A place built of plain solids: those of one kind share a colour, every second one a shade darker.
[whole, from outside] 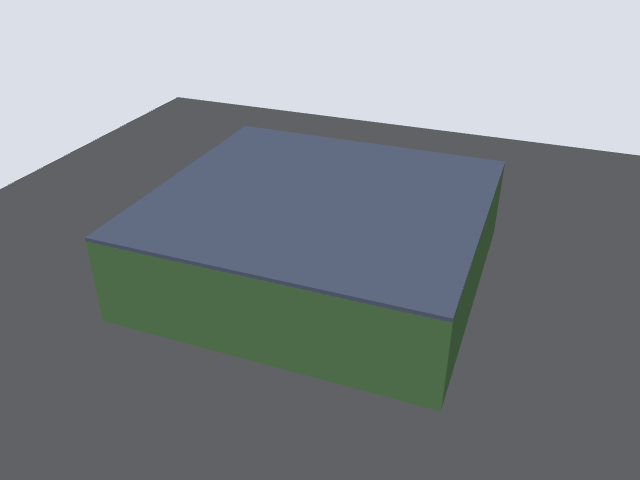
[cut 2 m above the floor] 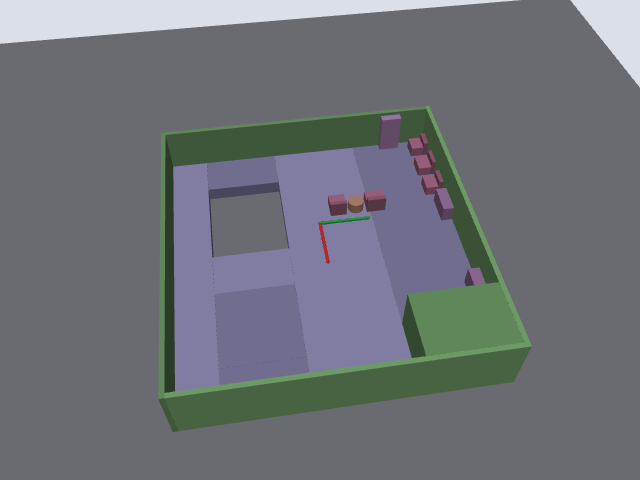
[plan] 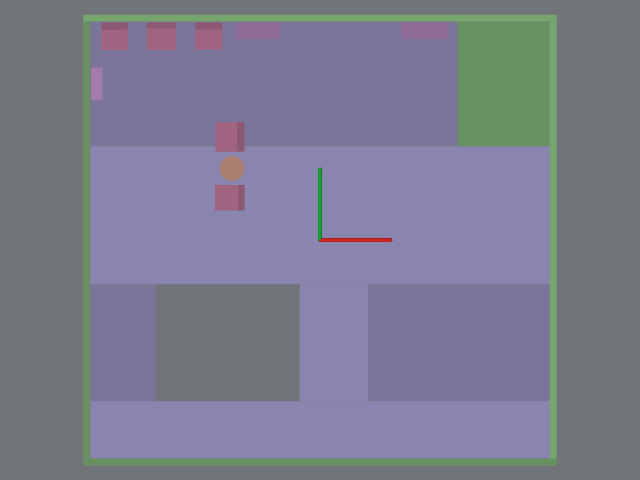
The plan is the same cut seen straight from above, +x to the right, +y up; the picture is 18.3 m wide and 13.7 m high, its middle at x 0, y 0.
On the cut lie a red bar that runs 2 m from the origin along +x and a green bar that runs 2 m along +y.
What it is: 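A home; one open living floor with 2 sunken areas, their rims bare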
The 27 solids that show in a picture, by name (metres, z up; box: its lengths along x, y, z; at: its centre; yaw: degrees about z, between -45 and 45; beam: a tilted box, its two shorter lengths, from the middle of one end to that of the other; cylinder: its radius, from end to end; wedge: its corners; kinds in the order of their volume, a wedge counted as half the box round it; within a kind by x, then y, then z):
{
 "floor_1": {"box": [1.86, 3.33, 0.69], "at": [-5.63, -2.93, 0.3]},
 "floor_2": {"box": [10.48, 3.55, 0.69], "at": [-1.32, 4.46, 0.3]},
 "floor_3": {"box": [13.12, 1.63, 0.69], "at": [0.0, -5.42, 0.3]},
 "floor_4": {"box": [13.12, 3.95, 0.69], "at": [0.0, 0.71, 0.3]},
 "floor_5": {"box": [1.95, 3.33, 0.69], "at": [0.4, -2.93, 0.3]},
 "floor_6": {"box": [3.46, 3.33, 0.69], "at": [3.1, -2.93, 0.3]},
 "floor_7": {"box": [1.73, 3.33, 0.69], "at": [5.69, -2.93, 0.3]},
 "wall_1": {"box": [0.2, 12.47, 3.7], "at": [-6.66, 0.0, 1.8]},
 "wall_2": {"box": [13.52, 0.2, 3.7], "at": [0.0, -6.33, 1.8]},
 "wall_3": {"box": [13.52, 0.2, 3.7], "at": [0.0, 6.33, 1.8]},
 "wall_4": {"box": [2.64, 3.55, 3.7], "at": [5.24, 4.46, 1.8]},
 "wall_5": {"box": [0.2, 12.47, 3.7], "at": [6.66, 0.0, 1.8]},
 "roof_1": {"box": [13.52, 12.87, 0.16], "at": [0.0, 0.0, 3.73]},
 "chair_1": {"box": [0.75, 0.58, 0.5], "at": [-5.86, 5.71, 0.89]},
 "chair_2": {"box": [0.75, 0.21, 0.75], "at": [-5.86, 6.11, 1.02]},
 "chair_3": {"box": [0.85, 0.62, 0.46], "at": [-4.53, 5.73, 0.87]},
 "chair_4": {"box": [0.85, 0.18, 0.78], "at": [-4.53, 6.12, 1.03]},
 "chair_5": {"box": [0.78, 0.57, 0.47], "at": [-3.18, 5.72, 0.88]},
 "chair_6": {"box": [0.78, 0.21, 0.75], "at": [-3.18, 6.11, 1.02]},
 "chair_7": {"box": [0.66, 0.73, 0.46], "at": [-2.67, 1.21, 0.87]},
 "chair_8": {"box": [0.61, 0.85, 0.48], "at": [-2.67, 2.94, 0.88]},
 "chair_9": {"box": [0.22, 0.85, 0.76], "at": [-2.26, 2.94, 1.02]},
 "chair_10": {"box": [0.19, 0.73, 0.74], "at": [-2.25, 1.21, 1.01]},
 "case_1": {"box": [0.33, 0.93, 1.85], "at": [-6.37, 4.46, 1.57]},
 "case_2": {"box": [1.28, 0.49, 0.74], "at": [-1.77, 5.97, 1.01]},
 "case_3": {"box": [1.33, 0.48, 0.86], "at": [2.99, 5.97, 1.07]},
 "table_1": {"cylinder": 0.35, "from": [-2.51, 2.04, 0.64], "to": [-2.51, 2.04, 1.12]}
}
